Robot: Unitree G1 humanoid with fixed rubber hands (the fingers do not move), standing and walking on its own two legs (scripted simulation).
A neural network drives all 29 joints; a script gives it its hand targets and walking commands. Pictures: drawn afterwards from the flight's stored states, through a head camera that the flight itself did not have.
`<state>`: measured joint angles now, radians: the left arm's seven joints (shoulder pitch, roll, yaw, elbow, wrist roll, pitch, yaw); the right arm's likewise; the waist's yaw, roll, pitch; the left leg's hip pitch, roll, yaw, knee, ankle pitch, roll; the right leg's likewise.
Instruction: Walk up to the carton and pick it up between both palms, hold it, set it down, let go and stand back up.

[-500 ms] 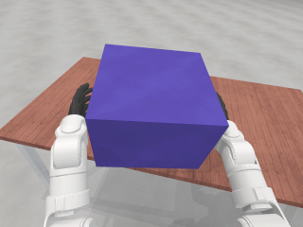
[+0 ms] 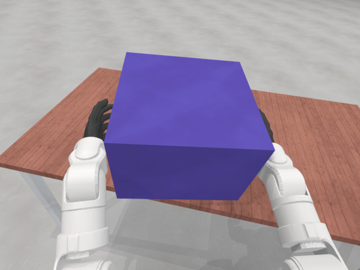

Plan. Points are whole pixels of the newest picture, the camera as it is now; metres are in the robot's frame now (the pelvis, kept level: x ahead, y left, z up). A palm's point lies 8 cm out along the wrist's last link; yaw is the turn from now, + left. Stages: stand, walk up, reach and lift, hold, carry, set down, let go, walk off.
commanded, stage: hold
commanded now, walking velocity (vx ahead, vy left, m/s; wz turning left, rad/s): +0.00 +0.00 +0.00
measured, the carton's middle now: (181, 126) +0.39 +0.00 +0.17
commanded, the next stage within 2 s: set down in 1.60 s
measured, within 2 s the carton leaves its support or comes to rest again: neither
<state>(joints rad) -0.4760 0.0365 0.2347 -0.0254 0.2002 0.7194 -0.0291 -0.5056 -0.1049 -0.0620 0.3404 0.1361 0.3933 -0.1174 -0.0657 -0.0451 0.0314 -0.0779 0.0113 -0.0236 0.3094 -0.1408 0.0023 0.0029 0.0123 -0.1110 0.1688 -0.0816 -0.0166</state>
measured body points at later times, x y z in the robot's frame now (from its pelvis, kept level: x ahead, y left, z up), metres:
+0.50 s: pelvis +0.00 -0.01 +0.00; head -0.02 +0.02 +0.45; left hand +0.36 +0.18 +0.17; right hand +0.36 -0.18 +0.15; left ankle +0.02 +0.11 -0.75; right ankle +0.02 -0.11 -0.75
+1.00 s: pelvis +0.00 -0.01 +0.00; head -0.02 +0.02 +0.45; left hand +0.36 +0.18 +0.17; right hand +0.36 -0.18 +0.15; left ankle +0.02 +0.11 -0.75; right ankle +0.02 -0.11 -0.75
